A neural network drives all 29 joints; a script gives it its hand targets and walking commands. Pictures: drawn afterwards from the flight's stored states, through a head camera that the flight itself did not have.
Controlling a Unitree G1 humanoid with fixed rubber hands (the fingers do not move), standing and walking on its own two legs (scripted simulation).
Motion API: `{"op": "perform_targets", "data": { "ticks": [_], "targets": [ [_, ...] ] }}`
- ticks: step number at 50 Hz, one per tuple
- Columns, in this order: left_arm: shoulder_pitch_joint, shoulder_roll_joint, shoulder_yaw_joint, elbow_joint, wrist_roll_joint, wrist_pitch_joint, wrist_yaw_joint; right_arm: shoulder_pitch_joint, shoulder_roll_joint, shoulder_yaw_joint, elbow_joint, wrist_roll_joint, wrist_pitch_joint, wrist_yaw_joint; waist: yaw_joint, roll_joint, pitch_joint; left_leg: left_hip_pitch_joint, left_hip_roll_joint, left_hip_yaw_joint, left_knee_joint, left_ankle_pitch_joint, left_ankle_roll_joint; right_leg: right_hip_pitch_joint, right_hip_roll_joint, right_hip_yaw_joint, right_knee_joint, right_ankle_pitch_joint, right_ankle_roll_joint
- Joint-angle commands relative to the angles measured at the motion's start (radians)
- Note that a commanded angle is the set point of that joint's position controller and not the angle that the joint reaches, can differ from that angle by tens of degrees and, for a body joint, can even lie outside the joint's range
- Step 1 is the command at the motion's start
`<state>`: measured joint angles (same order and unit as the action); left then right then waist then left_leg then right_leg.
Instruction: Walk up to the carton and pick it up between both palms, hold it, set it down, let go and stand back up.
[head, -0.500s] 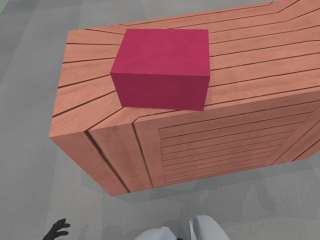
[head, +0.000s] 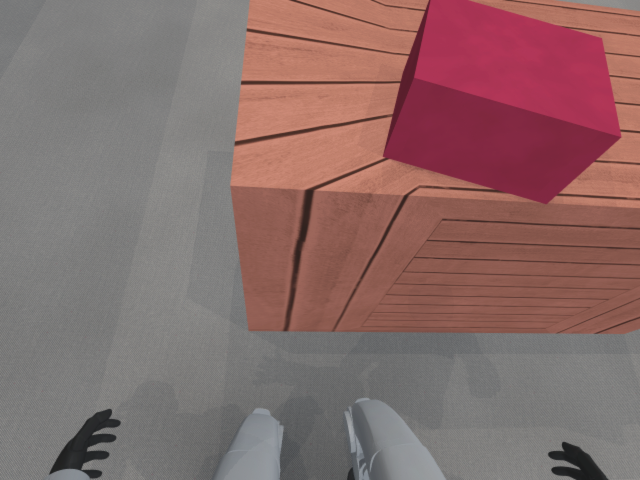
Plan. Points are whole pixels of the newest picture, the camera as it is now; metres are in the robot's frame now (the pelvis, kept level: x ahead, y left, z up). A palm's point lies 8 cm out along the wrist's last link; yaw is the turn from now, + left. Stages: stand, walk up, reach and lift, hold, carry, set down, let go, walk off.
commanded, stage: walk up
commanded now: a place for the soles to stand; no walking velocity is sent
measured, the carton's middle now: (490, 98) +0.63 -0.24 +0.07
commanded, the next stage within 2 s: none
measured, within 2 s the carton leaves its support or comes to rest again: neither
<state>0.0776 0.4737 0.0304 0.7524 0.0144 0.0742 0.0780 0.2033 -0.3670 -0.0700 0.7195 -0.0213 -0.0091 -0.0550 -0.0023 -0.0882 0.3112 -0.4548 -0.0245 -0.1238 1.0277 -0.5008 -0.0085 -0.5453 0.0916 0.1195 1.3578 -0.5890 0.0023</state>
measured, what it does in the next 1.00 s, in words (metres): walks backwards: right foot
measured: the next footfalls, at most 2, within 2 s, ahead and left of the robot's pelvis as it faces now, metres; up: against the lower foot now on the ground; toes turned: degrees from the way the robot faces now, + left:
right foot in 0.52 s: +0.03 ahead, -0.27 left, +0.00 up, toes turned +4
left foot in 1.06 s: -0.15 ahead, -0.01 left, +0.01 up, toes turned -14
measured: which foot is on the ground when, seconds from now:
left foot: down 0.00-0.54, up 0.56-1.00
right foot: up 0.00-0.50, down 0.52-1.00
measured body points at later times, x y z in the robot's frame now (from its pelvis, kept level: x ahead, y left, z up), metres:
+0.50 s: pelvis -0.06 -0.10 -0.02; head +0.00 -0.07 +0.43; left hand +0.12 +0.23 -0.13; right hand +0.03 -0.44 -0.09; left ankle +0.03 +0.11 -0.68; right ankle -0.02 -0.26 -0.67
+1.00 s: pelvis -0.20 -0.15 +0.02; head -0.14 -0.17 +0.47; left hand -0.02 +0.14 -0.07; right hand -0.14 -0.47 -0.10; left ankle -0.20 +0.01 -0.64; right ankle -0.02 -0.27 -0.68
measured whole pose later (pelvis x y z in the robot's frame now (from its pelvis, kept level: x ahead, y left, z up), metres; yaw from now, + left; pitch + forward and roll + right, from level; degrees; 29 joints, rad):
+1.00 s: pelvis -0.20 -0.15 +0.02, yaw -5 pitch -4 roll +2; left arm 0.09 0.37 0.03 0.75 0.01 0.02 0.01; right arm 0.27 -0.39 -0.07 0.72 0.00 0.02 -0.02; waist 0.00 -0.01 0.21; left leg -0.38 -0.12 -0.15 1.05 -0.54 -0.02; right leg -0.54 0.06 0.17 0.66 -0.11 0.01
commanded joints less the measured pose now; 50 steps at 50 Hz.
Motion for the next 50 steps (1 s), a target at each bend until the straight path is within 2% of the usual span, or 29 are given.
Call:
{"op": "perform_targets", "data": {
  "ticks": [1,2,4,5,9,11,12,14,15,18,19,22,24,25,26,27,28,29,30,31,32,36,38,40,44,46,47,48,50],
  "targets": [
    [0.119,0.169,0.105,-0.024,0.019,0.013,-0.035,0.14,-0.29,-0.104,-0.005,0.03,-0.008,-0.063,-0.022,0.24,-0.445,0.572,0.261,-0.441,-0.385,0.691,0.008,-0.298,0.042,0.245,0.179,0.186,0.002],
    [0.14,0.174,0.106,-0.025,0.023,0.006,-0.038,0.173,-0.296,-0.108,-0.01,0.033,-0.01,-0.068,-0.032,0.268,-0.512,0.689,0.294,-0.458,-0.342,0.739,0.048,-0.34,0.024,0.241,0.185,0.168,0.006],
    [0.103,0.176,0.105,-0.052,0.022,0.007,-0.041,0.163,-0.31,-0.106,-0.009,0.042,-0.016,-0.074,-0.02,0.154,-0.461,0.529,0.329,-0.448,-0.348,0.759,0.129,-0.276,0.048,0.256,0.227,0.154,0.009],
    [0.103,0.176,0.103,-0.042,0.033,0.018,-0.043,0.191,-0.309,-0.099,-0.005,0.043,-0.023,-0.076,-0.02,0.085,-0.415,0.505,0.332,-0.488,-0.391,0.685,0.075,-0.287,0.043,0.27,0.21,0.154,0.016],
    [0.121,0.164,0.096,-0.055,0.022,0.015,-0.05,0.174,-0.326,-0.1,0.009,0.036,-0.033,-0.083,-0.012,0.212,-0.319,0.401,0.326,-0.428,-0.357,0.767,0.086,-0.291,0.02,0.249,0.158,0.143,0.003],
    [0.109,0.188,0.113,-0.042,0.03,0.019,-0.051,0.187,-0.321,-0.091,0.004,0.043,-0.038,-0.08,-0.015,0.151,-0.299,0.337,0.341,-0.458,-0.383,0.667,0.166,-0.241,0.029,0.259,0.206,0.133,-0.007],
    [0.12,0.18,0.106,-0.035,0.025,0.019,-0.054,0.155,-0.316,-0.091,-0.001,0.035,-0.042,-0.08,0.005,0.174,-0.253,0.244,0.331,-0.435,-0.389,0.744,0.177,-0.21,0.046,0.246,0.221,0.11,0.007],
    [0.082,0.195,0.112,-0.065,0.025,0.02,-0.055,0.099,-0.354,-0.104,-0.01,0.019,-0.035,-0.075,-0.016,0.216,-0.294,0.199,0.336,-0.42,-0.404,0.596,0.285,-0.163,0.005,0.199,0.222,0.099,0.012],
    [0.067,0.198,0.107,-0.074,0.019,0.016,-0.062,0.088,-0.358,-0.092,-0.013,0.02,-0.034,-0.075,-0.008,0.17,-0.261,0.229,0.357,-0.467,-0.412,0.557,0.299,-0.193,-0.011,0.181,0.124,0.069,0.006],
    [0.026,0.179,0.106,-0.085,0.01,0.0,-0.078,0.059,-0.366,-0.093,-0.024,-0.001,-0.035,-0.065,-0.019,0.287,-0.241,0.092,0.296,-0.307,-0.383,0.614,0.292,-0.077,-0.055,0.094,-0.041,0.053,0.0],
    [0.034,0.179,0.107,-0.109,0.012,-0.005,-0.082,0.057,-0.391,-0.101,-0.023,-0.002,-0.033,-0.065,-0.006,0.283,-0.241,0.091,0.337,-0.273,-0.384,0.626,0.282,-0.071,-0.09,0.083,-0.117,0.081,-0.009],
    [0.086,0.223,0.119,-0.075,0.012,-0.014,-0.097,-0.054,-0.392,-0.092,-0.048,0.001,-0.027,-0.064,0.051,0.369,-0.309,0.042,0.319,-0.291,-0.306,0.649,0.247,0.105,-0.175,0.059,-0.432,0.042,-0.034],
    [0.24,0.218,0.129,0.019,0.016,-0.039,-0.098,-0.078,-0.318,-0.072,-0.065,0.013,-0.014,-0.046,0.117,0.178,-0.402,-0.097,0.105,-0.087,-0.038,0.462,0.111,0.401,-0.087,0.012,-0.725,0.263,-0.053],
    [0.269,0.242,0.147,0.046,0.018,-0.034,-0.101,-0.027,-0.217,-0.037,-0.046,0.018,0.001,-0.051,0.11,-0.149,-0.395,-0.239,-0.037,0.002,0.219,-0.071,0.068,0.402,-0.178,0.265,-0.794,0.363,-0.094],
    [0.181,0.297,0.128,0.003,0.022,-0.033,-0.097,-0.02,-0.223,-0.045,-0.053,0.021,0.009,-0.065,0.071,-0.184,-0.341,-0.328,-0.123,-0.02,0.37,-0.2,0.048,0.204,-0.28,0.521,-0.89,0.255,-0.156],
    [0.081,0.305,0.136,-0.063,0.026,-0.027,-0.095,0.009,-0.264,-0.066,-0.057,0.034,0.014,-0.063,0.066,-0.133,-0.296,-0.301,-0.126,-0.113,0.45,-0.153,0.042,0.068,-0.347,0.625,-0.983,0.073,-0.206],
    [0.018,0.337,0.142,-0.067,0.028,-0.022,-0.081,0.002,-0.307,-0.086,-0.025,0.035,0.014,-0.06,0.066,-0.116,-0.254,-0.205,-0.089,-0.111,0.443,-0.11,0.049,-0.066,-0.384,0.69,-1.114,-0.275,-0.195],
    [-0.035,0.325,0.139,-0.077,0.018,-0.028,-0.078,0.027,-0.321,-0.085,0.007,0.036,0.017,-0.055,0.023,-0.108,-0.148,-0.239,-0.097,-0.154,0.437,-0.036,0.039,-0.118,-0.324,0.663,-1.146,-0.357,-0.108],
    [-0.032,0.272,0.124,-0.069,0.008,-0.031,-0.071,-0.009,-0.322,-0.073,0.005,0.048,0.019,-0.043,0.031,-0.067,-0.093,-0.247,-0.104,-0.14,0.441,0.042,0.046,-0.112,-0.284,0.575,-1.141,-0.277,-0.025],
    [-0.034,0.265,0.124,-0.069,0.022,-0.039,-0.075,0.056,-0.304,-0.065,0.027,0.058,0.019,-0.033,0.032,-0.169,-0.147,-0.255,-0.107,-0.138,0.414,0.049,0.037,-0.005,-0.253,0.478,-1.074,-0.179,-0.007],
    [0.008,0.244,0.127,-0.048,0.021,-0.043,-0.067,0.111,-0.292,-0.067,0.032,0.055,0.017,-0.02,0.027,-0.151,-0.192,-0.249,-0.111,-0.142,0.409,0.074,0.044,0.091,-0.241,0.484,-1.054,-0.169,0.008],
    [0.002,0.163,0.141,-0.076,0.008,-0.064,-0.058,0.251,-0.271,-0.065,0.041,0.025,0.006,-0.01,0.013,-0.062,-0.378,-0.205,-0.1,-0.088,0.341,0.059,0.0,0.398,-0.277,0.428,-0.935,-0.041,-0.157],
    [0.105,0.152,0.146,-0.042,0.0,-0.091,-0.046,0.189,-0.256,-0.053,0.028,0.012,0.003,0.004,0.061,0.042,-0.479,-0.251,-0.082,-0.1,0.287,0.094,0.003,0.585,-0.304,0.423,-0.936,0.025,-0.111],
    [0.113,0.156,0.143,-0.037,-0.005,-0.099,-0.038,0.236,-0.244,-0.054,0.04,0.01,0.008,0.016,0.048,-0.019,-0.505,-0.212,-0.083,-0.096,0.237,0.07,0.009,0.591,-0.305,0.44,-1.014,-0.125,-0.064],
    [0.06,0.132,0.122,-0.036,0.009,-0.093,-0.046,0.273,-0.243,-0.056,0.065,0.003,0.017,0.032,0.008,-0.019,-0.455,-0.059,-0.064,0.026,0.065,-0.067,0.012,0.425,-0.275,0.368,-1.075,-0.193,-0.09],
    [0.025,0.197,0.142,-0.049,0.021,-0.077,-0.057,0.381,-0.25,-0.058,0.074,-0.006,0.024,0.041,-0.011,-0.206,-0.474,0.112,-0.068,0.129,-0.057,-0.151,0.025,0.308,-0.25,0.264,-1.102,-0.252,-0.097],
    [-0.014,0.195,0.133,-0.053,0.029,-0.068,-0.061,0.388,-0.259,-0.061,0.093,-0.001,0.025,0.047,-0.021,-0.232,-0.432,0.161,-0.055,0.162,-0.16,-0.181,0.034,0.25,-0.248,0.235,-1.101,-0.229,-0.113],
    [-0.028,0.185,0.133,-0.075,0.041,-0.068,-0.063,0.439,-0.246,-0.067,0.096,-0.005,0.024,0.046,-0.046,-0.198,-0.442,0.171,-0.026,0.17,-0.258,-0.167,0.05,0.268,-0.274,0.227,-1.047,-0.165,-0.131],
    [-0.05,0.155,0.123,-0.058,0.031,-0.051,-0.065,0.513,-0.22,-0.08,0.113,-0.011,0.019,0.047,-0.087,-0.122,-0.447,0.382,-0.076,0.236,-0.424,-0.062,0.09,0.08,-0.216,0.16,-0.988,-0.173,-0.052]
  ]
}}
